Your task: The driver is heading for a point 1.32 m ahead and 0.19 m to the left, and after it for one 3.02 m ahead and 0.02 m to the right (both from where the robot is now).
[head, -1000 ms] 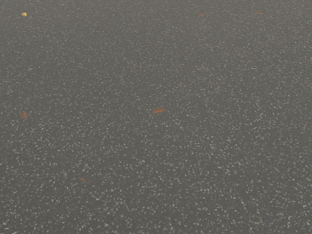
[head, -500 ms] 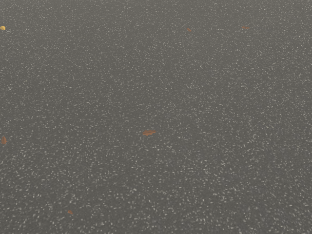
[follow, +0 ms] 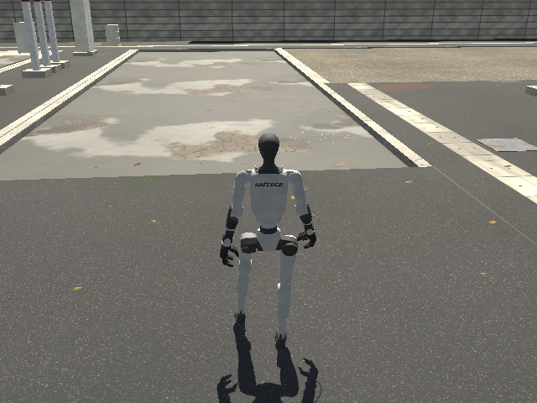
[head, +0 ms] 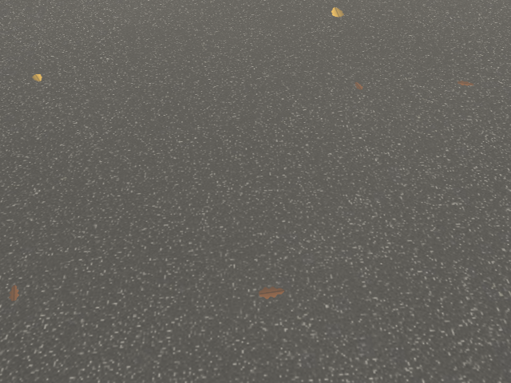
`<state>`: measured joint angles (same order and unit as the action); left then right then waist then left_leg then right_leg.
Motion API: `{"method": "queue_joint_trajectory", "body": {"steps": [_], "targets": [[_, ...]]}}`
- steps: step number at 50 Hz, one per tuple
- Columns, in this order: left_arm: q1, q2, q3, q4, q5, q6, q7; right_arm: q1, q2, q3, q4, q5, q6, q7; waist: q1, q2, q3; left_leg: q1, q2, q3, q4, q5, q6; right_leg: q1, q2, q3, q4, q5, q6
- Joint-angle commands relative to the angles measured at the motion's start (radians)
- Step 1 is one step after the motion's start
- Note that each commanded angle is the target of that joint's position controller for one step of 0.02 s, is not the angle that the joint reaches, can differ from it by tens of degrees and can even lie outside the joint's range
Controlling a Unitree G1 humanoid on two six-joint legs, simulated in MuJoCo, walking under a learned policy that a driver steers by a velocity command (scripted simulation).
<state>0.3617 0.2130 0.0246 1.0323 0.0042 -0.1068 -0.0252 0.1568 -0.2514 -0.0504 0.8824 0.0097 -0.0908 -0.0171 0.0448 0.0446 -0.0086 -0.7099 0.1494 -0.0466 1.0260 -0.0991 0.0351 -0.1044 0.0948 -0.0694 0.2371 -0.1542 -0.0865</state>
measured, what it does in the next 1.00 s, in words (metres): walks ahead: left foot, then right foot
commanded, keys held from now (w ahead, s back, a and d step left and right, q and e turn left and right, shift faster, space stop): w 0.92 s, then w+q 0.08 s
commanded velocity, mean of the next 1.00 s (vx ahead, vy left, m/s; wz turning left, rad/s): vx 0.50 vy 0.00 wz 0.01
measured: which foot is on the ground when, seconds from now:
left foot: up 0.00-0.24, down 0.26-0.84, up 0.86-1.00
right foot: down 0.00-0.26, up 0.28-0.82, down 0.84-1.00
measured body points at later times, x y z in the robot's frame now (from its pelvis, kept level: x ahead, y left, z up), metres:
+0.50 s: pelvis +0.29 +0.08 +0.00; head +0.30 +0.09 +0.45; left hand +0.39 +0.34 -0.13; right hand +0.33 -0.18 -0.13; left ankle +0.30 +0.15 -0.75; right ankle +0.32 -0.09 -0.66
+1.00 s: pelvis +0.57 +0.00 -0.01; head +0.59 -0.01 +0.44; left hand +0.66 +0.27 -0.13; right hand +0.61 -0.26 -0.15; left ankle +0.50 +0.16 -0.65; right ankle +0.62 -0.08 -0.75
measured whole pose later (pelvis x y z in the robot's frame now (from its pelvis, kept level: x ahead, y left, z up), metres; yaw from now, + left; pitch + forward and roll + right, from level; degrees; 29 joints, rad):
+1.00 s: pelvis +0.57 +0.00 -0.01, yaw +0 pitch +1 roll +0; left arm 0.19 0.24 0.06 0.93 0.00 -0.10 -0.03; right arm 0.28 -0.26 -0.06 0.96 0.03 -0.09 -0.01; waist 0.00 0.04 0.02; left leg -0.46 0.06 -0.03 1.18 -0.33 0.06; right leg -0.31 0.03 -0.08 0.43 -0.15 -0.07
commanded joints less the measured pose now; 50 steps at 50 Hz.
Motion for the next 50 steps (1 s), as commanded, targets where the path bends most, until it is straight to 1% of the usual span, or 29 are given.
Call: {"method": "queue_joint_trajectory", "body": {"steps": [1, 3, 6, 9, 11, 12, 13, 14, 15, 16, 17, 18, 19, 20, 22, 25, 31, 36, 38, 40, 41, 42, 43, 44, 45, 46, 47, 48, 50], "targets": [[-0.02, 0.145, 0.022, -0.06, -0.006, -0.008, 0.02, -0.033, -0.027, -0.003, -0.056, -0.004, -0.007, 0.005, -0.026, -0.076, 0.069, -0.007, 0.003, 0.01, -0.196, 0.159, -0.015, -0.067, -0.271, 0.168, -0.138, 0.21, -0.139], [0.021, 0.159, 0.025, -0.05, -0.014, -0.005, 0.024, -0.113, -0.019, 0.003, -0.076, 0.001, -0.011, 0.013, 0.003, -0.079, 0.076, 0.024, -0.027, 0.037, -0.321, 0.215, -0.017, -0.033, -0.264, 0.145, -0.137, 0.196, -0.122], [0.083, 0.166, 0.028, -0.027, -0.021, 0.006, 0.026, -0.204, -0.022, 0.009, -0.106, 0.01, -0.015, 0.029, 0.035, -0.085, 0.098, 0.013, -0.049, 0.047, -0.422, 0.199, -0.014, 0.066, -0.295, 0.149, -0.108, 0.173, -0.119], [0.105, 0.173, 0.035, -0.013, -0.022, 0.023, 0.032, -0.25, -0.036, 0.009, -0.139, 0.013, -0.025, 0.052, 0.029, -0.096, 0.106, 0.003, -0.064, 0.043, -0.484, 0.108, 0.018, 0.176, -0.345, 0.162, -0.044, 0.226, -0.106], [0.075, 0.19, 0.042, -0.02, -0.021, 0.032, 0.034, -0.186, -0.068, -0.004, -0.132, 0.013, -0.032, 0.059, -0.02, -0.121, 0.061, 0.13, -0.1, 0.068, -0.514, 0.037, 0.048, 0.198, -0.351, 0.153, 0.039, 0.41, -0.085], [0.049, 0.194, 0.042, -0.027, -0.018, 0.037, 0.034, -0.083, -0.098, -0.021, -0.105, 0.012, -0.034, 0.057, -0.08, -0.131, -0.003, 0.281, -0.137, 0.098, -0.526, 0.027, 0.07, 0.183, -0.324, 0.125, 0.156, 0.582, -0.068], [0.033, 0.17, 0.032, -0.039, -0.009, 0.041, 0.033, 0.107, -0.151, -0.048, -0.047, 0.012, -0.034, 0.051, -0.164, -0.118, -0.115, 0.536, -0.138, 0.09, -0.519, 0.049, 0.106, 0.094, -0.267, 0.084, 0.37, 0.628, -0.038], [0.049, 0.132, 0.014, -0.069, 0.012, 0.036, 0.033, 0.299, -0.243, -0.07, -0.011, -0.002, -0.028, 0.039, -0.208, 0.03, -0.281, 0.857, 0.082, -0.177, -0.511, 0.053, 0.176, -0.138, -0.188, 0.031, 0.724, 0.29, -0.002], [0.185, -0.009, -0.022, -0.058, -0.008, 0.01, 0.018, 0.324, -0.271, -0.071, 0.006, -0.014, -0.026, 0.05, -0.125, 0.295, -0.403, 1.142, 0.267, -0.662, -0.668, -0.14, 0.33, -0.512, -0.012, 0.107, 1.017, -0.39, 0.043], [0.11, 0.117, 0.005, -0.053, -0.034, -0.014, 0.015, 0.284, -0.165, -0.045, -0.004, -0.006, -0.029, 0.05, -0.152, 0.165, -0.324, 1.083, 0.229, -0.658, -0.719, -0.205, 0.279, -0.619, -0.075, 0.215, 1.122, -0.393, 0.021], [0.005, 0.168, 0.019, -0.088, -0.051, -0.027, 0.013, 0.185, -0.124, -0.031, -0.023, -0.001, -0.03, 0.047, -0.134, 0.107, -0.181, 0.934, 0.198, -0.488, -0.733, -0.123, 0.231, -0.659, -0.125, 0.186, 1.114, -0.293, 0.006], [-0.044, 0.164, 0.022, -0.098, -0.045, -0.028, 0.022, 0.097, -0.105, -0.022, -0.041, -0.003, -0.03, 0.049, -0.096, 0.001, -0.114, 0.778, 0.162, -0.365, -0.76, 0.009, 0.21, -0.605, -0.178, 0.159, 1.068, -0.196, 0.012], [-0.065, 0.153, 0.03, -0.101, -0.029, -0.019, 0.029, 0.056, -0.079, -0.015, -0.044, -0.009, -0.031, 0.054, -0.068, -0.022, -0.062, 0.666, 0.12, -0.277, -0.792, 0.086, 0.198, -0.563, -0.207, 0.151, 1.009, -0.145, 0.018], [-0.039, 0.131, 0.031, -0.099, -0.024, -0.005, 0.029, 0.05, -0.059, -0.009, -0.035, -0.018, -0.034, 0.057, -0.036, 0.007, -0.057, 0.607, 0.093, -0.221, -0.821, 0.111, 0.189, -0.504, -0.232, 0.156, 0.972, -0.11, 0.02], [-0.013, 0.093, 0.031, -0.092, -0.023, 0.018, 0.031, 0.082, -0.061, -0.01, -0.01, -0.015, -0.037, 0.058, -0.018, 0.016, -0.035, 0.555, 0.068, -0.156, -0.861, 0.166, 0.201, -0.477, -0.238, 0.139, 0.921, -0.088, 0.032], [-0.11, 0.099, 0.038, -0.131, -0.013, 0.031, 0.036, 0.131, -0.105, -0.02, 0.016, -0.016, -0.034, 0.04, -0.027, 0.001, 0.016, 0.555, 0.068, -0.105, -0.896, 0.211, 0.208, -0.579, -0.251, 0.13, 0.8, 0.016, 0.057], [-0.326, 0.077, 0.033, -0.195, -0.013, 0.019, 0.024, 0.222, -0.122, -0.02, 0.052, -0.004, -0.017, 0.015, -0.087, 0.009, 0.061, 0.609, 0.035, -0.026, -0.922, 0.157, 0.165, -0.596, -0.213, 0.09, 0.46, 0.262, 0.069], [-0.456, 0.079, 0.025, -0.244, -0.024, 0.008, -0.001, 0.296, -0.129, -0.026, 0.097, 0.003, 0.0, 0.01, -0.122, 0.015, 0.105, 0.755, 0.088, -0.026, -0.875, 0.154, 0.161, -0.625, -0.187, 0.078, 0.329, 0.211, 0.048], [-0.464, 0.089, 0.027, -0.258, -0.026, 0.0, -0.014, 0.291, -0.139, -0.032, 0.105, 0.006, 0.009, 0.005, -0.107, 0.023, 0.101, 0.805, 0.114, -0.031, -0.83, 0.211, 0.15, -0.605, -0.177, 0.074, 0.297, 0.143, 0.025], [-0.388, 0.122, 0.041, -0.245, -0.026, -0.006, -0.019, 0.257, -0.156, -0.039, 0.099, 0.007, 0.017, 0.002, -0.056, 0.047, 0.05, 0.813, 0.113, -0.019, -0.744, 0.416, 0.129, -0.457, -0.136, 0.041, 0.275, 0.081, -0.003], [-0.276, 0.151, 0.059, -0.212, -0.024, -0.007, -0.016, 0.232, -0.156, -0.038, 0.094, 0.006, 0.022, 0.002, 0.007, 0.052, -0.017, 0.789, 0.08, 0.011, -0.619, 0.576, 0.11, -0.293, -0.098, 0.009, 0.259, 0.084, -0.025], [-0.091, 0.205, 0.086, -0.154, -0.021, -0.006, -0.008, 0.22, -0.131, -0.027, 0.082, -0.001, 0.025, 0.002, 0.083, 0.029, -0.13, 0.677, 0.022, 0.051, -0.402, 0.57, 0.079, -0.025, -0.115, 0.034, 0.276, 0.11, -0.06], [0.075, 0.298, 0.109, -0.124, -0.001, -0.002, 0.0, 0.296, -0.058, -0.003, 0.062, -0.013, 0.014, 0.009, 0.085, -0.142, -0.294, 0.326, -0.09, 0.1, -0.015, 0.216, 0.019, 0.374, -0.365, 0.384, 0.278, 0.059, -0.179], [0.108, 0.289, 0.1, -0.113, -0.006, 0.002, -0.005, 0.355, 0.016, 0.022, 0.077, -0.007, -0.011, 0.018, 0.06, -0.316, -0.399, 0.075, -0.222, -0.012, 0.217, -0.474, -0.006, 0.539, -0.498, 0.776, 0.114, -0.084, -0.266], [0.057, 0.212, 0.078, -0.117, -0.017, -0.001, -0.004, 0.265, -0.093, -0.007, 0.064, 0.023, -0.03, 0.022, 0.07, -0.236, -0.293, -0.032, -0.159, -0.088, 0.321, -0.457, 0.017, 0.458, -0.461, 0.724, 0.075, -0.164, -0.214], [-0.046, 0.178, 0.066, -0.141, -0.02, -0.002, -0.002, 0.179, -0.127, -0.015, 0.033, 0.036, -0.041, 0.022, 0.045, -0.184, -0.16, -0.065, -0.103, -0.05, 0.306, -0.355, 0.032, 0.298, -0.435, 0.576, 0.051, -0.109, -0.174], [-0.129, 0.147, 0.056, -0.158, -0.011, -0.003, -0.003, 0.141, -0.124, -0.019, 0.03, 0.029, -0.038, 0.014, 0.011, -0.101, -0.092, -0.014, -0.054, -0.033, 0.258, -0.259, 0.032, 0.14, -0.404, 0.459, 0.017, -0.028, -0.151], [-0.171, 0.116, 0.047, -0.161, -0.001, -0.007, -0.007, 0.143, -0.108, -0.026, 0.034, 0.021, -0.025, 0.008, -0.023, -0.095, -0.048, 0.046, -0.022, -0.036, 0.205, -0.203, 0.032, 0.026, -0.369, 0.369, -0.021, 0.024, -0.131], [-0.173, 0.094, 0.043, -0.14, 0.008, -0.015, -0.009, 0.197, -0.057, -0.025, 0.051, 0.024, 0.008, 0.005, -0.06, -0.128, -0.028, 0.131, 0.001, -0.045, 0.158, -0.155, 0.03, -0.073, -0.332, 0.262, -0.08, 0.056, -0.119]]}}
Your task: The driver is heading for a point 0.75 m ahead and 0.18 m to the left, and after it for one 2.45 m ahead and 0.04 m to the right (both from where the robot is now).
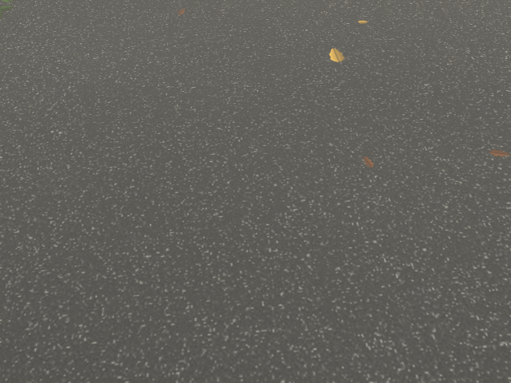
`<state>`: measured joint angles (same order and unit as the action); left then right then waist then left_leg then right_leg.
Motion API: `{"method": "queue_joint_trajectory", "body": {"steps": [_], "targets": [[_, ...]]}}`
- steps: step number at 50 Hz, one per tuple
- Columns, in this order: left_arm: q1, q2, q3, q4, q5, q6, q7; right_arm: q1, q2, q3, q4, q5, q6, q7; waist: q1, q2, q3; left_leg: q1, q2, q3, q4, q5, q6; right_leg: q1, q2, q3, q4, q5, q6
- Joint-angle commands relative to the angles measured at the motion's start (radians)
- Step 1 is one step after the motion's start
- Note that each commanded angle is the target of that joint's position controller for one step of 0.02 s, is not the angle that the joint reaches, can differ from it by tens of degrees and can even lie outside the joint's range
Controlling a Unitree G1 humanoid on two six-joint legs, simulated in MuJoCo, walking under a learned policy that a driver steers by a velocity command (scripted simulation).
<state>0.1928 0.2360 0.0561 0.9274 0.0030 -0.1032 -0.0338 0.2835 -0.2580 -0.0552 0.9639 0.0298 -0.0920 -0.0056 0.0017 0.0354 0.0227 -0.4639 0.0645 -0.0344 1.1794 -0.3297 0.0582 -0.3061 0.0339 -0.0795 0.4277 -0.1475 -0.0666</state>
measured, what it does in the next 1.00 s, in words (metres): walks ahead, turning left: left foot, then right foot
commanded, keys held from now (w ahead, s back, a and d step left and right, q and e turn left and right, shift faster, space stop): w+q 0.84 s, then w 0.08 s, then e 0.08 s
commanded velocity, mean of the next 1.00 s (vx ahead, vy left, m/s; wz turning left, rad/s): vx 0.49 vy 0.00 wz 0.46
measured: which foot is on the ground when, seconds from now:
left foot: up 0.00-0.42, down 0.44-0.92, up 0.94-1.00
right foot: down 0.00-0.44, up 0.46-0.88, down 0.90-1.00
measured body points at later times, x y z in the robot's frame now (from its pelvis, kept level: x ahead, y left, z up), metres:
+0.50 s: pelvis +0.27 +0.07 -0.02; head +0.31 +0.08 +0.43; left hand +0.24 +0.34 -0.16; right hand +0.50 -0.14 -0.13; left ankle +0.34 +0.15 -0.74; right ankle +0.11 -0.09 -0.64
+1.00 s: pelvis +0.56 +0.11 -0.01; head +0.58 +0.12 +0.44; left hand +0.59 +0.43 -0.10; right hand +0.75 -0.10 -0.13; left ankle +0.37 +0.16 -0.66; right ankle +0.68 +0.06 -0.74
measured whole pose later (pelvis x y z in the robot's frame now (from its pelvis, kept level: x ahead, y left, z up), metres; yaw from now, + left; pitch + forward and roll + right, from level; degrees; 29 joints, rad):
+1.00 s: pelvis +0.56 +0.11 -0.01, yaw +30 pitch +2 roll -1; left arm 0.10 0.26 0.06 0.77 0.01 -0.13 -0.03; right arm 0.34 -0.27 -0.07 0.78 0.02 -0.05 -0.02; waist -0.02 0.02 0.01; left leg -0.31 -0.09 -0.16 1.10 -0.51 0.03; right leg -0.42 0.05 0.01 0.52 -0.15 -0.03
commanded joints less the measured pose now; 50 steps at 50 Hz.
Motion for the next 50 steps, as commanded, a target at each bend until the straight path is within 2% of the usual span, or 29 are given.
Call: {"method": "queue_joint_trajectory", "body": {"steps": [1, 3, 6, 10, 13, 16, 17, 19, 20, 21, 22, 23, 24, 25, 26, 27, 28, 30, 33, 36, 40, 43, 44, 45, 46, 47, 48, 49, 50], "targets": [[0.013, 0.083, 0.015, -0.022, 0.011, -0.022, 0.003, 0.073, -0.039, -0.021, -0.03, 0.006, 0.021, -0.009, -0.022, -0.117, -0.041, -0.122, 0.084, -0.062, -0.01, 0.096, 0.003, 0.107, -0.267, 0.227, -0.288, 0.083, -0.141], [0.042, 0.111, 0.023, -0.004, 0.015, -0.026, 0.016, 0.024, -0.047, -0.028, -0.05, 0.002, 0.032, -0.012, -0.019, -0.101, -0.009, -0.195, 0.079, -0.086, -0.064, 0.177, -0.006, 0.114, -0.267, 0.166, -0.308, 0.147, -0.14], [0.071, 0.12, 0.024, 0.01, 0.017, -0.022, 0.034, -0.051, -0.048, -0.035, -0.078, -0.005, 0.03, -0.007, -0.003, -0.086, 0.009, -0.279, 0.055, -0.111, -0.203, 0.323, -0.017, 0.171, -0.264, 0.091, -0.314, 0.217, -0.119], [0.093, 0.13, 0.021, 0.016, 0.011, -0.017, 0.05, -0.166, -0.026, -0.025, -0.12, -0.011, 0.024, 0.015, 0.032, -0.08, 0.037, -0.256, 0.038, -0.035, -0.401, 0.461, -0.017, 0.209, -0.251, -0.011, -0.33, 0.239, -0.084], [0.156, 0.14, 0.024, 0.04, 0.004, -0.002, 0.056, -0.255, -0.006, -0.012, -0.167, -0.012, 0.024, 0.033, 0.068, -0.065, 0.072, -0.307, 0.034, 0.004, -0.487, 0.436, -0.005, 0.33, -0.284, -0.047, -0.301, 0.295, -0.08], [0.179, 0.157, 0.031, 0.047, -0.005, 0.024, 0.06, -0.314, -0.004, -0.008, -0.221, -0.009, 0.025, 0.055, 0.075, -0.066, 0.085, -0.338, 0.017, 0.06, -0.531, 0.32, 0.014, 0.443, -0.324, -0.076, -0.225, 0.424, -0.077], [0.163, 0.167, 0.034, 0.04, -0.007, 0.031, 0.062, -0.31, -0.011, -0.011, -0.235, -0.007, 0.025, 0.062, 0.059, -0.079, 0.075, -0.297, -0.001, 0.089, -0.545, 0.271, 0.028, 0.451, -0.328, -0.095, -0.183, 0.543, -0.068], [0.132, 0.199, 0.043, 0.022, -0.011, 0.043, 0.071, -0.249, -0.047, -0.028, -0.245, -0.007, 0.029, 0.071, 0.006, -0.13, 0.007, -0.139, -0.069, 0.158, -0.537, 0.171, 0.064, 0.452, -0.326, -0.125, -0.039, 0.89, -0.047], [0.113, 0.213, 0.047, 0.013, -0.011, 0.05, 0.075, -0.15, -0.083, -0.047, -0.23, -0.004, 0.031, 0.072, -0.053, -0.147, -0.051, -0.003, -0.109, 0.175, -0.545, 0.141, 0.091, 0.428, -0.317, -0.136, 0.106, 1.001, -0.034], [0.088, 0.215, 0.045, 0.001, -0.016, 0.052, 0.076, 0.01, -0.142, -0.079, -0.194, -0.002, 0.032, 0.063, -0.14, -0.126, -0.134, 0.239, -0.14, 0.156, -0.632, 0.211, 0.131, 0.333, -0.277, -0.152, 0.322, 0.938, -0.004], [0.098, 0.186, 0.033, -0.026, -0.001, 0.038, 0.072, 0.152, -0.242, -0.112, -0.167, -0.007, 0.041, 0.037, -0.181, 0.016, -0.234, 0.548, 0.026, -0.119, -0.663, 0.221, 0.199, 0.065, -0.217, -0.153, 0.65, 0.534, 0.038], [0.175, 0.04, -0.01, -0.075, 0.008, -0.002, 0.048, 0.099, -0.303, -0.114, -0.198, -0.007, 0.033, 0.033, -0.059, 0.231, -0.335, 0.858, 0.278, -0.728, -0.806, 0.152, 0.416, -0.367, 0.029, -0.005, 1.015, -0.388, 0.095], [0.067, 0.13, 0.008, -0.098, -0.029, -0.052, 0.027, 0.143, -0.22, -0.089, -0.193, -0.02, 0.03, 0.033, -0.128, 0.12, -0.382, 0.88, 0.273, -0.757, -0.882, 0.134, 0.389, -0.477, -0.014, 0.194, 1.064, -0.387, 0.06], [-0.008, 0.151, 0.013, -0.127, -0.057, -0.069, 0.021, 0.103, -0.159, -0.075, -0.196, -0.024, 0.022, 0.03, -0.119, 0.077, -0.255, 0.779, 0.232, -0.582, -0.873, 0.189, 0.333, -0.524, -0.065, 0.187, 1.014, -0.313, 0.033], [-0.02, 0.14, 0.013, -0.125, -0.043, -0.071, 0.026, 0.024, -0.127, -0.064, -0.211, -0.018, 0.015, 0.034, -0.062, -0.042, -0.158, 0.604, 0.183, -0.452, -0.883, 0.289, 0.291, -0.478, -0.112, 0.178, 0.9, -0.244, 0.03], [-0.02, 0.153, 0.025, -0.116, -0.017, -0.059, 0.035, -0.039, -0.092, -0.053, -0.229, -0.015, 0.013, 0.033, -0.027, -0.062, -0.117, 0.477, 0.144, -0.365, -0.898, 0.361, 0.26, -0.407, -0.143, 0.168, 0.805, -0.211, 0.04], [0.0, 0.152, 0.03, -0.118, -0.009, -0.042, 0.035, -0.067, -0.083, -0.046, -0.245, -0.021, 0.013, 0.029, 0.004, -0.049, -0.092, 0.383, 0.12, -0.33, -0.924, 0.394, 0.255, -0.344, -0.157, 0.169, 0.764, -0.191, 0.052], [0.012, 0.128, 0.031, -0.133, 0.005, -0.017, 0.038, -0.064, -0.114, -0.051, -0.251, -0.018, 0.012, 0.019, 0.027, -0.036, -0.07, 0.286, 0.103, -0.296, -0.953, 0.451, 0.261, -0.305, -0.157, 0.148, 0.67, -0.165, 0.087], [-0.096, 0.105, 0.023, -0.176, 0.014, -0.005, 0.046, -0.02, -0.162, -0.064, -0.251, -0.015, 0.012, 0.0, 0.002, -0.01, -0.035, 0.213, 0.059, -0.227, -0.967, 0.467, 0.238, -0.309, -0.128, 0.123, 0.454, -0.004, 0.126], [-0.203, 0.081, 0.011, -0.209, 0.007, -0.01, 0.039, 0.022, -0.162, -0.066, -0.246, -0.009, 0.022, -0.007, -0.045, 0.033, -0.028, 0.187, 0.009, -0.193, -0.94, 0.369, 0.182, -0.24, -0.074, 0.113, 0.218, 0.193, 0.123], [-0.274, 0.115, 0.018, -0.253, -0.01, -0.021, 0.025, 0.075, -0.154, -0.064, -0.23, -0.002, 0.03, -0.008, -0.073, 0.063, -0.031, 0.262, 0.044, -0.286, -0.873, 0.269, 0.156, -0.202, -0.043, 0.14, 0.093, 0.212, 0.105], [-0.23, 0.153, 0.031, -0.252, -0.012, -0.04, 0.014, 0.067, -0.152, -0.064, -0.236, -0.008, 0.039, -0.016, -0.038, 0.097, -0.044, 0.343, 0.081, -0.364, -0.784, 0.277, 0.139, -0.147, -0.039, 0.145, 0.047, 0.106, 0.069], [-0.16, 0.161, 0.038, -0.232, -0.007, -0.047, 0.013, 0.056, -0.138, -0.059, -0.24, -0.011, 0.041, -0.017, -0.001, 0.106, -0.065, 0.347, 0.063, -0.357, -0.732, 0.334, 0.122, -0.059, -0.032, 0.123, 0.011, 0.109, 0.046], [-0.055, 0.191, 0.051, -0.208, 0.008, -0.053, 0.016, 0.052, -0.101, -0.045, -0.247, -0.016, 0.038, -0.015, 0.045, 0.091, -0.14, 0.318, 0.013, -0.315, -0.603, 0.404, 0.092, 0.111, -0.07, 0.143, 0.013, 0.117, 0.006], [0.106, 0.244, 0.063, -0.191, 0.019, -0.052, 0.022, 0.062, -0.056, -0.025, -0.264, -0.034, 0.034, -0.012, 0.104, -0.018, -0.276, 0.186, -0.053, -0.227, -0.323, 0.244, 0.053, 0.367, -0.235, 0.316, 0.032, 0.094, -0.059], [0.193, 0.315, 0.085, -0.135, 0.028, -0.038, 0.012, 0.232, -0.012, -0.013, -0.263, 0.001, 0.025, -0.012, 0.029, -0.399, -0.353, -0.156, -0.193, -0.133, -0.013, -0.225, -0.022, 0.631, -0.426, 0.785, -0.068, -0.001, -0.237], [0.168, 0.215, 0.06, -0.151, -0.003, -0.036, 0.005, 0.225, -0.106, -0.025, -0.234, 0.003, 0.022, -0.016, 0.048, -0.283, -0.284, -0.265, -0.142, -0.192, 0.111, -0.267, -0.035, 0.604, -0.426, 0.854, -0.104, -0.065, -0.232], [0.1, 0.16, 0.044, -0.169, -0.006, -0.029, 0.005, 0.11, -0.15, -0.035, -0.247, -0.006, 0.023, -0.016, 0.065, -0.173, -0.169, -0.281, -0.118, -0.179, 0.151, -0.197, -0.045, 0.482, -0.388, 0.687, -0.087, 0.096, -0.201], [0.032, 0.147, 0.031, -0.186, 0.003, -0.02, 0.003, 0.045, -0.148, -0.034, -0.263, -0.027, 0.025, -0.019, 0.037, -0.083, -0.129, -0.237, -0.075, -0.114, 0.131, -0.144, -0.058, 0.362, -0.347, 0.556, -0.076, 0.322, -0.188]]}}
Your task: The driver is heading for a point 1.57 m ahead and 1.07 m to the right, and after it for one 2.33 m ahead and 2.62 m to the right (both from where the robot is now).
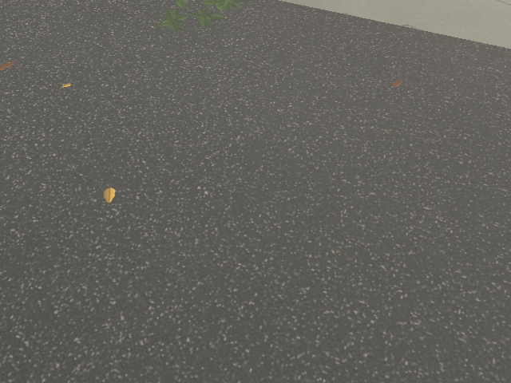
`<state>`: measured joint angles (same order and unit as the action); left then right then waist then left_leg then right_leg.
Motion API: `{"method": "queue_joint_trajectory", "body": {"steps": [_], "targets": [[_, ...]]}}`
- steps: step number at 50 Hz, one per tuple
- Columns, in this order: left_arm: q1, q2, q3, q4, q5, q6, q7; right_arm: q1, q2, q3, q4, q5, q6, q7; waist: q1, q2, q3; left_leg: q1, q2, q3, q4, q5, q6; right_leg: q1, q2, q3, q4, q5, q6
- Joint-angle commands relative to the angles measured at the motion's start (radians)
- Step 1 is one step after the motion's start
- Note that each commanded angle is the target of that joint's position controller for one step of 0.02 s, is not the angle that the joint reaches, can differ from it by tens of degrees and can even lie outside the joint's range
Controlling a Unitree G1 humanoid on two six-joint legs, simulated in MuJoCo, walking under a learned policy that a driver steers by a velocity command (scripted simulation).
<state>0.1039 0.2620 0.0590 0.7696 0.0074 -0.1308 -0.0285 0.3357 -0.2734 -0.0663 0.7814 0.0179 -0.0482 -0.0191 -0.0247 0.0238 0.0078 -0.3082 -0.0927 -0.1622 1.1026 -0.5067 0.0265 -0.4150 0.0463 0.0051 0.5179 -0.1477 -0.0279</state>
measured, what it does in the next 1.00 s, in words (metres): walks ahead, turning right: left foot, then right foot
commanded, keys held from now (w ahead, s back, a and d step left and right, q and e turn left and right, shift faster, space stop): e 1.00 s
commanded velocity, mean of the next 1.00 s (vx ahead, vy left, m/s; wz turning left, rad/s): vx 0.09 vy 0.00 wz -0.42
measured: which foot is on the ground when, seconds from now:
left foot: up 0.00-0.32, down 0.34-0.74, up 0.76-1.00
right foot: down 0.00-0.34, up 0.36-0.72, down 0.74-1.00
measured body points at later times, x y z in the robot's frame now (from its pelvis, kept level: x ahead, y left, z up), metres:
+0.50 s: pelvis +0.11 +0.02 +0.01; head +0.15 +0.03 +0.46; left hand +0.29 +0.29 -0.11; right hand +0.22 -0.27 -0.07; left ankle +0.17 +0.12 -0.73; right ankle +0.06 -0.11 -0.65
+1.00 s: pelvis +0.10 -0.03 +0.02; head +0.12 -0.08 +0.46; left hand +0.37 +0.14 -0.06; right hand +0.09 -0.36 -0.10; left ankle +0.19 +0.11 -0.65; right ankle +0.07 -0.12 -0.73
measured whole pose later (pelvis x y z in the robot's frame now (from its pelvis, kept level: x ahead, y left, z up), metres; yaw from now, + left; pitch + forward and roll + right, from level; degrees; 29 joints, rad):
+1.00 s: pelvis +0.10 -0.03 +0.02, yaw -31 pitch +3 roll +2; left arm 0.19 0.30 0.06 0.63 -0.01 0.03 0.02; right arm 0.13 -0.32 -0.10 0.72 -0.01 0.01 -0.04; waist 0.00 0.03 0.03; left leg -0.56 -0.01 -0.05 1.02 -0.35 -0.08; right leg -0.31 0.05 0.10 0.46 -0.19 -0.05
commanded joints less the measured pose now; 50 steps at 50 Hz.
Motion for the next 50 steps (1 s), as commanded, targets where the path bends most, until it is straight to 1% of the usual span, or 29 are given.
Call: {"method": "queue_joint_trajectory", "body": {"steps": [1, 3, 4, 5, 7, 8, 13, 15, 16, 17, 18, 19, 20, 21, 22, 24, 27, 30, 34, 36, 37, 38, 39, 40, 41, 42, 43, 46, 50], "targets": [[0.086, 0.102, 0.019, -0.029, -0.003, 0.015, -0.005, -0.057, -0.128, -0.027, -0.099, -0.035, -0.02, -0.006, 0.048, -0.043, -0.075, -0.366, 0.113, 0.044, 0.147, 0.057, -0.036, 0.374, -0.325, 0.388, -0.165, 0.519, -0.229], [0.083, 0.076, 0.004, -0.013, 0.001, 0.019, -0.003, -0.062, -0.073, -0.017, -0.117, -0.036, -0.019, -0.003, 0.012, -0.091, -0.086, -0.268, 0.143, 0.066, -0.016, 0.079, -0.048, 0.295, -0.255, 0.288, -0.172, 0.711, -0.208], [0.086, 0.089, 0.007, -0.004, 0.0, 0.023, 0.001, -0.06, -0.042, -0.008, -0.12, -0.032, -0.017, -0.004, 0.004, -0.116, -0.1, -0.233, 0.136, 0.086, -0.107, 0.087, -0.058, 0.281, -0.236, 0.255, -0.172, 0.773, -0.209], [0.092, 0.126, 0.019, 0.001, 0.0, 0.029, 0.008, -0.071, -0.029, -0.002, -0.124, -0.029, -0.015, -0.008, 0.004, -0.131, -0.115, -0.199, 0.122, 0.104, -0.184, 0.103, -0.069, 0.267, -0.232, 0.237, -0.174, 0.811, -0.216], [0.096, 0.196, 0.043, 0.0, -0.01, 0.052, 0.022, -0.096, -0.036, 0.0, -0.127, -0.021, -0.007, -0.014, 0.008, -0.145, -0.15, -0.126, 0.09, 0.121, -0.291, 0.19, -0.079, 0.238, -0.228, 0.226, -0.176, 0.775, -0.216], [0.099, 0.21, 0.049, -0.003, -0.018, 0.063, 0.028, -0.111, -0.049, -0.003, -0.127, -0.017, 0.0, -0.017, 0.013, -0.146, -0.157, -0.104, 0.079, 0.12, -0.324, 0.234, -0.081, 0.226, -0.225, 0.229, -0.18, 0.717, -0.209], [0.121, 0.189, 0.051, -0.007, -0.038, 0.105, 0.046, -0.219, -0.069, -0.011, -0.159, -0.013, 0.022, -0.018, 0.036, -0.161, -0.108, -0.058, 0.052, 0.091, -0.477, 0.287, -0.073, 0.184, -0.205, 0.312, -0.163, 0.339, -0.169], [0.086, 0.177, 0.05, -0.026, -0.042, 0.118, 0.055, -0.191, -0.076, -0.018, -0.154, -0.012, 0.01, -0.011, -0.002, -0.163, -0.093, 0.03, 0.052, 0.091, -0.65, 0.374, -0.052, 0.164, -0.175, 0.354, -0.117, 0.215, -0.134], [0.086, 0.155, 0.044, -0.035, -0.041, 0.123, 0.059, -0.166, -0.094, -0.026, -0.149, -0.017, 0.002, -0.011, -0.012, -0.147, -0.096, 0.114, 0.091, 0.082, -0.735, 0.462, -0.03, 0.129, -0.139, 0.354, -0.071, 0.138, -0.096], [0.107, 0.102, 0.029, -0.05, -0.025, 0.123, 0.059, -0.122, -0.155, -0.04, -0.153, -0.037, 0.001, -0.02, -0.005, -0.042, -0.15, 0.254, 0.267, -0.039, -0.73, 0.591, 0.035, 0.03, -0.088, 0.302, 0.079, -0.064, -0.046], [0.197, 0.048, 0.015, -0.061, -0.014, 0.118, 0.057, -0.138, -0.209, -0.051, -0.169, -0.055, 0.015, -0.026, 0.05, 0.205, -0.167, 0.349, 0.475, -0.247, -0.724, 0.856, 0.177, -0.155, 0.054, 0.141, 0.283, -0.48, 0.011], [0.206, 0.123, 0.031, -0.065, -0.014, 0.114, 0.055, -0.109, -0.179, -0.049, -0.158, -0.058, 0.019, -0.019, 0.028, 0.241, -0.188, 0.311, 0.558, -0.356, -0.757, 0.848, 0.281, -0.218, 0.013, 0.098, 0.496, -0.551, 0.05], [0.2, 0.184, 0.053, -0.051, -0.022, 0.122, 0.055, -0.144, -0.127, -0.034, -0.169, -0.051, 0.016, -0.016, 0.031, 0.148, -0.15, 0.274, 0.497, -0.274, -0.76, 0.781, 0.264, -0.233, -0.021, 0.108, 0.611, -0.483, 0.07], [0.198, 0.19, 0.062, -0.038, -0.025, 0.14, 0.06, -0.197, -0.099, -0.026, -0.173, -0.042, 0.015, -0.014, 0.048, 0.102, -0.119, 0.235, 0.427, -0.17, -0.756, 0.718, 0.215, -0.24, -0.039, 0.103, 0.652, -0.415, 0.089], [0.2, 0.185, 0.065, -0.033, -0.025, 0.159, 0.066, -0.236, -0.088, -0.021, -0.179, -0.034, 0.017, -0.013, 0.057, 0.099, -0.098, 0.194, 0.389, -0.103, -0.763, 0.676, 0.187, -0.233, -0.051, 0.097, 0.675, -0.365, 0.106], [0.18, 0.144, 0.056, -0.055, -0.026, 0.177, 0.062, -0.252, -0.106, -0.024, -0.17, -0.04, 0.022, -0.014, 0.057, 0.111, -0.065, 0.114, 0.348, -0.002, -0.788, 0.691, 0.186, -0.194, -0.054, 0.057, 0.674, -0.286, 0.128], [0.11, 0.106, 0.041, -0.11, -0.027, 0.177, 0.051, -0.221, -0.123, -0.033, -0.153, -0.04, 0.031, -0.025, 0.028, 0.129, -0.08, 0.154, 0.356, 0.056, -0.796, 0.68, 0.205, -0.179, -0.075, 0.027, 0.53, -0.231, 0.135], [0.073, 0.097, 0.031, -0.147, -0.023, 0.176, 0.031, -0.221, -0.158, -0.046, -0.146, -0.033, 0.039, -0.026, 0.012, 0.14, -0.113, 0.154, 0.38, 0.098, -0.787, 0.678, 0.208, -0.077, -0.091, -0.006, 0.376, -0.213, 0.115], [0.069, 0.127, 0.042, -0.176, -0.025, 0.183, 0.011, -0.207, -0.19, -0.058, -0.13, -0.011, 0.041, -0.015, 0.012, 0.156, -0.109, 0.168, 0.414, 0.111, -0.746, 0.631, 0.183, 0.018, -0.076, -0.052, 0.202, -0.196, 0.064], [0.124, 0.124, 0.049, -0.162, -0.023, 0.185, 0.004, -0.219, -0.187, -0.058, -0.12, 0.008, 0.042, -0.014, 0.05, 0.139, -0.108, 0.131, 0.391, 0.155, -0.663, 0.559, 0.123, 0.14, -0.043, -0.085, 0.008, -0.069, 0.015], [0.159, 0.15, 0.061, -0.152, -0.018, 0.184, 0.011, -0.168, -0.157, -0.052, -0.095, 0.006, 0.042, -0.011, 0.053, 0.083, -0.108, 0.059, 0.353, 0.206, -0.574, 0.463, 0.057, 0.249, -0.035, -0.05, -0.083, 0.036, -0.018], [0.183, 0.253, 0.088, -0.165, -0.016, 0.181, 0.029, -0.143, -0.099, -0.036, -0.104, -0.03, 0.042, -0.005, 0.03, -0.166, -0.107, -0.155, 0.248, 0.317, -0.308, 0.185, -0.048, 0.4, -0.236, 0.235, -0.147, 0.34, -0.095], [0.173, 0.333, 0.096, -0.196, 0.012, 0.169, 0.028, -0.217, -0.087, -0.027, -0.169, -0.051, 0.04, -0.012, 0.051, -0.355, -0.096, -0.399, 0.106, 0.257, -0.079, -0.173, -0.103, 0.404, -0.451, 0.522, -0.159, 0.532, -0.303], [0.192, 0.28, 0.083, -0.195, 0.027, 0.147, 0.021, -0.276, -0.135, -0.041, -0.171, -0.038, 0.039, -0.018, 0.106, -0.225, -0.142, -0.399, 0.117, 0.126, 0.062, -0.165, -0.095, 0.37, -0.427, 0.493, -0.179, 0.457, -0.337], [0.149, 0.256, 0.072, -0.192, 0.022, 0.132, 0.022, -0.268, -0.146, -0.048, -0.164, -0.019, 0.044, -0.021, 0.07, -0.188, -0.11, -0.401, 0.129, 0.101, 0.091, -0.077, -0.079, 0.337, -0.366, 0.403, -0.175, 0.392, -0.281], [0.091, 0.231, 0.068, -0.197, 0.002, 0.129, 0.028, -0.237, -0.144, -0.052, -0.138, -0.022, 0.049, -0.029, 0.04, -0.138, -0.096, -0.399, 0.139, 0.091, 0.068, 0.007, -0.078, 0.317, -0.306, 0.345, -0.168, 0.315, -0.222], [0.052, 0.204, 0.057, -0.204, -0.016, 0.133, 0.034, -0.224, -0.154, -0.057, -0.13, -0.03, 0.055, -0.036, 0.024, -0.146, -0.088, -0.389, 0.141, 0.087, 0.051, 0.06, -0.084, 0.296, -0.283, 0.32, -0.167, 0.308, -0.196], [0.048, 0.19, 0.047, -0.212, -0.009, 0.142, 0.048, -0.19, -0.13, -0.053, -0.121, -0.026, 0.051, -0.029, 0.008, -0.154, -0.118, -0.315, 0.105, 0.098, 0.047, 0.149, -0.1, 0.262, -0.24, 0.294, -0.166, 0.327, -0.196], [0.075, 0.209, 0.056, -0.209, -0.016, 0.149, 0.062, -0.24, -0.103, -0.039, -0.136, -0.022, 0.043, -0.024, 0.035, -0.16, -0.11, -0.3, 0.089, 0.08, -0.168, 0.179, -0.113, 0.298, -0.228, 0.347, -0.157, 0.218, -0.194]]}}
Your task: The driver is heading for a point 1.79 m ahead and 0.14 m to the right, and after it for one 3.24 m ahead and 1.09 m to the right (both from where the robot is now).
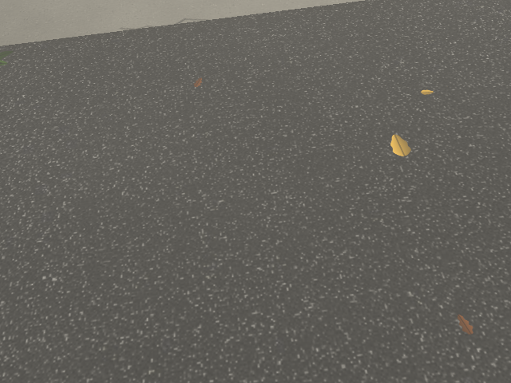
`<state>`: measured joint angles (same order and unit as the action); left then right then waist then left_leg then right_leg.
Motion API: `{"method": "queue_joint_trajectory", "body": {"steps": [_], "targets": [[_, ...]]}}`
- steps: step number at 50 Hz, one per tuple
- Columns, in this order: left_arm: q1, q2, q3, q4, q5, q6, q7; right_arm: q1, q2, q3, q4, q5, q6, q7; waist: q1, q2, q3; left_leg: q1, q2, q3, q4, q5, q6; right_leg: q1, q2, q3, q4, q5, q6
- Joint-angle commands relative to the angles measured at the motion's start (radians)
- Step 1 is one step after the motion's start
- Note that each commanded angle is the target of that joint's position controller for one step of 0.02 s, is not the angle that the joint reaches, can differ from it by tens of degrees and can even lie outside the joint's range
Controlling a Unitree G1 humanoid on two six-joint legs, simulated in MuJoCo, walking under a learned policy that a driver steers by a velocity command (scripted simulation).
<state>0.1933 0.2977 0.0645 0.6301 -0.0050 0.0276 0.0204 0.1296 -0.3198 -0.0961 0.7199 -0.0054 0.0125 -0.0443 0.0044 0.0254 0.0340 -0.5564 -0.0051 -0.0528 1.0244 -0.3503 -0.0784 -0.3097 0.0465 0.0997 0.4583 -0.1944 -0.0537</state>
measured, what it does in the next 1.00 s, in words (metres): steps on the spot: left foot, then right foot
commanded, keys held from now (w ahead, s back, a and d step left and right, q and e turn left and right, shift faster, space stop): e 0.46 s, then no key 0.06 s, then q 0.48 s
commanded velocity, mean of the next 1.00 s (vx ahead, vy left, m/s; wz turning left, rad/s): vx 0.00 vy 0.00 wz -0.24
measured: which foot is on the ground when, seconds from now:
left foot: up 0.00-0.22, down 0.24-0.64, up 0.66-1.00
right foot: down 0.00-0.24, up 0.26-0.62, down 0.64-1.00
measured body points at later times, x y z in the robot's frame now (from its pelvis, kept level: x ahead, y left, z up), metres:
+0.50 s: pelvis +0.00 +0.03 +0.00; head +0.04 +0.04 +0.45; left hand +0.22 +0.27 -0.11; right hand +0.06 -0.27 -0.09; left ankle +0.03 +0.15 -0.74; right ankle -0.05 -0.10 -0.67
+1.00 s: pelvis -0.02 +0.00 -0.01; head +0.02 +0.01 +0.44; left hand +0.20 +0.24 -0.11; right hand +0.04 -0.31 -0.11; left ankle -0.01 +0.12 -0.70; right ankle -0.05 -0.11 -0.74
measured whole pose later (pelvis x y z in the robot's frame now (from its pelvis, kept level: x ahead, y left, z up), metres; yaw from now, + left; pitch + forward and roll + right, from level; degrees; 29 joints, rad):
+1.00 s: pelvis -0.02 +0.00 -0.01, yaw -10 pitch +1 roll -1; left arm 0.13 0.27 0.07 0.65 0.01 0.02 0.03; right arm 0.21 -0.32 -0.08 0.73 0.02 0.07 0.00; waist -0.01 0.00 0.06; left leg -0.43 0.06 0.04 0.91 -0.48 -0.07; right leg -0.21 -0.05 -0.15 0.50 -0.28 -0.01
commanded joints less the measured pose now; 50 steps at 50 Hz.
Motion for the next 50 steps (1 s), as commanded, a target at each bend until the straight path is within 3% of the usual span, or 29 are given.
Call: {"method": "queue_joint_trajectory", "body": {"steps": [1, 7, 10, 11, 12, 13, 14, 15, 17, 19, 21, 24, 27, 29, 30, 31, 32, 33, 34, 35, 36, 38, 40, 42, 43, 44, 46, 48, 50], "targets": [[-0.015, 0.18, 0.053, -0.072, -0.003, -0.007, 0.015, -0.041, -0.055, -0.008, -0.076, 0.003, -0.02, 0.005, 0.01, -0.169, -0.133, -0.029, -0.003, -0.033, -0.134, 0.02, -0.009, 0.182, -0.226, 0.27, -0.096, 0.228, -0.169], [-0.036, 0.192, 0.06, -0.087, -0.006, 0.006, 0.002, -0.037, -0.068, -0.01, -0.082, 0.015, -0.04, 0.029, 0.018, -0.194, -0.125, 0.121, -0.041, -0.042, -0.336, -0.028, 0.012, 0.133, -0.211, 0.399, -0.073, 0.217, -0.173], [-0.071, 0.185, 0.059, -0.095, -0.022, 0.015, 0.003, 0.02, -0.068, -0.015, -0.069, 0.018, -0.053, 0.041, -0.022, -0.19, -0.136, 0.252, -0.047, -0.027, -0.567, 0.082, 0.04, 0.127, -0.17, 0.429, -0.023, 0.251, -0.134], [-0.074, 0.17, 0.055, -0.099, -0.028, 0.017, 0.007, 0.05, -0.082, -0.022, -0.059, 0.013, -0.055, 0.041, -0.036, -0.171, -0.142, 0.351, -0.012, -0.032, -0.665, 0.198, 0.059, 0.077, -0.135, 0.409, 0.01, 0.177, -0.095], [-0.038, 0.126, 0.043, -0.101, -0.019, 0.017, 0.008, 0.074, -0.141, -0.035, -0.063, -0.004, -0.05, 0.035, -0.019, -0.047, -0.173, 0.48, 0.158, -0.164, -0.688, 0.27, 0.122, -0.039, -0.069, 0.327, 0.144, -0.051, -0.038], [0.004, 0.107, 0.041, -0.12, -0.023, 0.008, 0.004, 0.043, -0.218, -0.048, -0.064, -0.026, -0.037, 0.033, 0.038, 0.241, -0.121, 0.503, 0.348, -0.391, -0.714, 0.486, 0.277, -0.252, 0.108, 0.104, 0.329, -0.393, 0.028], [0.005, 0.196, 0.069, -0.105, -0.004, -0.003, 0.005, 0.027, -0.166, -0.038, -0.084, -0.039, -0.042, 0.033, 0.009, 0.208, -0.112, 0.44, 0.437, -0.456, -0.725, 0.515, 0.373, -0.291, 0.05, 0.075, 0.581, -0.457, 0.079], [0.019, 0.232, 0.086, -0.083, -0.012, 0.0, 0.002, -0.021, -0.114, -0.021, -0.101, -0.031, -0.043, 0.026, 0.027, 0.133, -0.096, 0.408, 0.386, -0.359, -0.714, 0.479, 0.349, -0.285, 0.019, 0.074, 0.685, -0.386, 0.096], [0.045, 0.191, 0.083, -0.049, -0.011, 0.022, 0.007, -0.076, -0.073, -0.007, -0.113, -0.004, -0.038, 0.017, 0.033, 0.098, -0.061, 0.403, 0.273, -0.2, -0.699, 0.407, 0.275, -0.31, 0.007, 0.049, 0.775, -0.268, 0.13], [0.026, 0.142, 0.068, -0.061, -0.02, 0.029, 0.0, -0.054, -0.075, -0.001, -0.108, -0.004, -0.029, 0.008, 0.014, 0.109, -0.047, 0.405, 0.236, -0.108, -0.706, 0.447, 0.278, -0.318, -0.003, -0.001, 0.774, -0.214, 0.152], [-0.031, 0.118, 0.056, -0.089, -0.026, 0.026, -0.003, -0.007, -0.089, -0.005, -0.098, -0.012, -0.018, 0.001, -0.025, 0.135, -0.056, 0.48, 0.243, -0.08, -0.707, 0.461, 0.294, -0.345, -0.027, -0.035, 0.675, -0.194, 0.166], [-0.064, 0.092, 0.04, -0.114, -0.013, 0.023, -0.012, 0.018, -0.127, -0.018, -0.089, -0.009, -0.008, 0.003, -0.051, 0.146, -0.092, 0.52, 0.277, -0.059, -0.693, 0.494, 0.31, -0.275, -0.067, -0.061, 0.515, -0.221, 0.168], [-0.051, 0.079, 0.029, -0.114, -0.006, 0.021, -0.018, 0.007, -0.154, -0.023, -0.08, 0.006, -0.005, 0.022, -0.047, 0.162, -0.106, 0.456, 0.283, -0.038, -0.679, 0.54, 0.316, -0.116, -0.056, -0.107, 0.349, -0.249, 0.142], [-0.011, 0.072, 0.028, -0.093, -0.002, 0.02, -0.018, 0.003, -0.139, -0.011, -0.065, 0.023, -0.009, 0.034, -0.024, 0.155, -0.109, 0.437, 0.274, -0.049, -0.645, 0.527, 0.305, -0.014, -0.039, -0.117, 0.172, -0.181, 0.114], [0.035, 0.056, 0.025, -0.067, 0.002, 0.018, -0.019, -0.015, -0.113, 0.003, -0.059, 0.032, -0.011, 0.04, 0.008, 0.14, -0.107, 0.398, 0.253, -0.038, -0.615, 0.504, 0.278, 0.089, -0.031, -0.128, 0.001, -0.054, 0.091], [0.065, 0.054, 0.022, -0.05, 0.007, 0.017, -0.018, 0.014, -0.066, 0.023, -0.038, 0.036, -0.02, 0.047, 0.024, 0.108, -0.108, 0.327, 0.224, -0.023, -0.597, 0.428, 0.22, 0.232, -0.037, -0.109, -0.167, 0.095, 0.066], [0.092, 0.105, 0.028, -0.051, 0.013, 0.014, -0.007, 0.064, -0.017, 0.045, -0.028, 0.005, -0.035, 0.06, 0.001, 0.001, -0.167, 0.23, 0.166, 0.016, -0.533, 0.252, 0.126, 0.415, -0.161, 0.032, -0.139, 0.326, 0.043], [0.028, 0.158, 0.027, -0.077, 0.032, 0.015, 0.005, 0.112, 0.026, 0.062, -0.032, -0.031, -0.046, 0.073, -0.065, -0.214, -0.176, 0.161, 0.105, 0.072, -0.482, -0.077, 0.044, 0.394, -0.337, 0.162, -0.063, 0.535, -0.055], [-0.029, 0.096, 0.013, -0.077, 0.045, 0.005, -0.005, 0.066, -0.031, 0.051, -0.03, -0.011, -0.037, 0.062, -0.034, -0.211, -0.165, 0.259, 0.106, 0.052, -0.485, -0.112, 0.018, 0.213, -0.338, 0.136, -0.088, 0.347, -0.141], [-0.083, 0.083, 0.009, -0.083, 0.045, -0.006, -0.012, 0.041, -0.073, 0.041, -0.031, 0.002, -0.03, 0.056, -0.041, -0.182, -0.106, 0.272, 0.093, 0.064, -0.5, -0.002, 0.014, 0.181, -0.267, 0.081, -0.098, 0.199, -0.112], [-0.077, 0.109, 0.021, -0.072, 0.041, -0.012, -0.01, 0.007, -0.089, 0.036, -0.033, 0.003, -0.026, 0.049, -0.022, -0.195, -0.084, 0.236, 0.072, 0.076, -0.491, 0.082, 0.015, 0.199, -0.223, 0.051, -0.098, 0.103, -0.071], [-0.057, 0.129, 0.026, -0.06, 0.03, -0.018, 0.0, 0.014, -0.113, 0.029, -0.037, 0.005, -0.012, 0.035, -0.01, -0.222, -0.044, 0.205, 0.073, 0.061, -0.462, 0.118, 0.019, 0.177, -0.246, 0.056, -0.104, 0.128, -0.065], [-0.012, 0.135, 0.033, -0.054, 0.023, -0.013, 0.01, 0.033, -0.114, 0.024, -0.038, 0.018, -0.006, 0.035, 0.008, -0.201, -0.035, 0.161, 0.054, 0.079, -0.372, 0.059, 0.033, 0.185, -0.287, 0.066, -0.1, 0.193, -0.098], [0.006, 0.145, 0.039, -0.056, 0.025, -0.016, 0.019, 0.027, -0.102, 0.015, -0.047, 0.021, 0.007, 0.037, 0.038, -0.213, -0.043, 0.049, 0.058, 0.061, -0.115, -0.221, 0.031, 0.213, -0.39, 0.129, -0.118, 0.308, -0.186], [0.003, 0.142, 0.04, -0.054, 0.024, -0.021, 0.021, 0.035, -0.094, 0.008, -0.049, 0.025, 0.017, 0.038, 0.034, -0.184, -0.043, 0.001, 0.073, 0.027, 0.016, -0.281, 0.024, 0.214, -0.434, 0.14, -0.121, 0.392, -0.22], [-0.026, 0.133, 0.039, -0.054, 0.02, -0.025, 0.019, 0.059, -0.084, 0.004, -0.042, 0.031, 0.028, 0.037, 0.015, -0.151, -0.038, -0.015, 0.081, 0.01, 0.067, -0.28, 0.015, 0.206, -0.432, 0.107, -0.122, 0.421, -0.223], [-0.098, 0.121, 0.04, -0.057, 0.014, -0.03, 0.014, 0.076, -0.067, 0.004, -0.039, 0.027, 0.042, 0.033, -0.013, -0.122, -0.038, 0.013, 0.093, 0.025, 0.028, -0.2, 0.001, 0.178, -0.391, 0.017, -0.123, 0.405, -0.196], [-0.136, 0.121, 0.044, -0.055, 0.012, -0.027, 0.009, 0.065, -0.05, 0.011, -0.055, 0.022, 0.046, 0.042, -0.015, -0.128, -0.058, 0.092, 0.091, 0.064, -0.081, -0.131, 0.0, 0.158, -0.356, -0.061, -0.107, 0.395, -0.175], [-0.121, 0.136, 0.051, -0.043, 0.007, -0.02, 0.008, 0.048, -0.056, 0.012, -0.084, 0.027, 0.045, 0.057, -0.001, -0.149, -0.091, 0.142, 0.078, 0.092, -0.191, -0.084, 0.014, 0.189, -0.364, -0.084, -0.075, 0.413, -0.166]]}}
